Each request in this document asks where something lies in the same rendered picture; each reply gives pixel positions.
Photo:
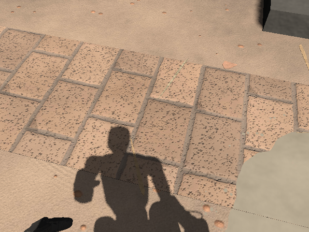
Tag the robot left hand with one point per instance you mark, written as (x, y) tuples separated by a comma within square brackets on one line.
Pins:
[(54, 224)]

